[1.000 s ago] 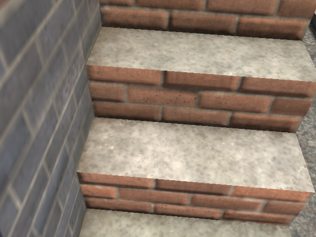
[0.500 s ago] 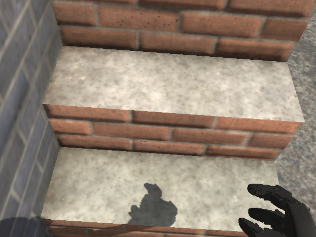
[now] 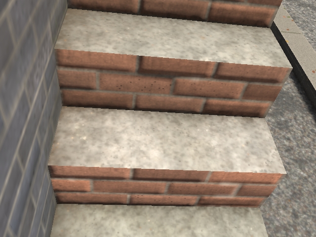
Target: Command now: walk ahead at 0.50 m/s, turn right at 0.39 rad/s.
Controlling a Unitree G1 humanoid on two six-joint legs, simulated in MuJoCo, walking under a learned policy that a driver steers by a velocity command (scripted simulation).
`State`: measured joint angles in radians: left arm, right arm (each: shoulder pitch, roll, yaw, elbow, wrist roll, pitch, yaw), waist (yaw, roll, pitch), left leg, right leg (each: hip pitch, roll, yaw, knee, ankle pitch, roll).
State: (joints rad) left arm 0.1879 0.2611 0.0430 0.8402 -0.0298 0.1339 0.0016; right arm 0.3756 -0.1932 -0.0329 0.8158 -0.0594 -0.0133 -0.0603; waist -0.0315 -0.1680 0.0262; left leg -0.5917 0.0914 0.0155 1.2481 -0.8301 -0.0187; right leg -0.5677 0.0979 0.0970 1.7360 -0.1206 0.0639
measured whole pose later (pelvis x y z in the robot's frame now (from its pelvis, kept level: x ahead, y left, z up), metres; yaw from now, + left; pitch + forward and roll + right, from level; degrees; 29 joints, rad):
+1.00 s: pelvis +0.11 -0.13 +0.07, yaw -6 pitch -3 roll -1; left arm 0.28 0.10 -0.02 0.77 -0.01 -0.02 0.00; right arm 0.36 -0.25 -0.05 0.96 0.04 -0.04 -0.05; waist 0.00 0.07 -0.05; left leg -0.45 0.07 -0.11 1.29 -0.41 0.08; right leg -0.42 0.00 -0.03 0.86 -0.46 -0.04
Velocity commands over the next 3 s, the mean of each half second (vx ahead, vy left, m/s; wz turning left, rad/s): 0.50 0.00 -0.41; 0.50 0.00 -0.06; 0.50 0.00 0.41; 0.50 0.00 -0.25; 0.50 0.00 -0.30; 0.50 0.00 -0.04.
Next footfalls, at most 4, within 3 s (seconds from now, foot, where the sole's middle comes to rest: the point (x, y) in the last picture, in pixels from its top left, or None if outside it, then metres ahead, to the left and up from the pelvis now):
0.24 right None -0.07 -0.21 -0.88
0.58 left None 0.13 0.07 -0.66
0.90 right None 0.19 -0.26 -0.66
1.42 left None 0.31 0.13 -0.45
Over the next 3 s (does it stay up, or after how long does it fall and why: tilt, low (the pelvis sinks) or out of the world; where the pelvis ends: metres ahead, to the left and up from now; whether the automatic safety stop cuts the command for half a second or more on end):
stays up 0.45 -0.08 0.46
